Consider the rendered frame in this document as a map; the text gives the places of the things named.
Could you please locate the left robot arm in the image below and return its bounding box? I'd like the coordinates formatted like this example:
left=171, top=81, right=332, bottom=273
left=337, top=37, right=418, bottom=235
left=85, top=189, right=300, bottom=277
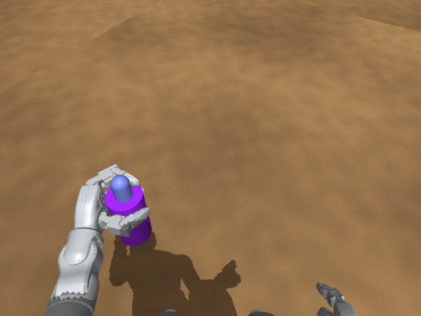
left=44, top=228, right=104, bottom=316

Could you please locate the bottle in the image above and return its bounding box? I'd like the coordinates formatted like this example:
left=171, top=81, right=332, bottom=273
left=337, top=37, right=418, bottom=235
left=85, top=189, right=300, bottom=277
left=105, top=174, right=152, bottom=246

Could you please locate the left robot hand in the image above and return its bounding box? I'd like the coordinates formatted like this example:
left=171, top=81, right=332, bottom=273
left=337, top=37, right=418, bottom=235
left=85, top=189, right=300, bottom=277
left=74, top=164, right=151, bottom=237

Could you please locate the right robot hand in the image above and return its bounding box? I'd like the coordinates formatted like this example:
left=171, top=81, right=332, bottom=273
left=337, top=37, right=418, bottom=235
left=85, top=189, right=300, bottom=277
left=316, top=282, right=358, bottom=316

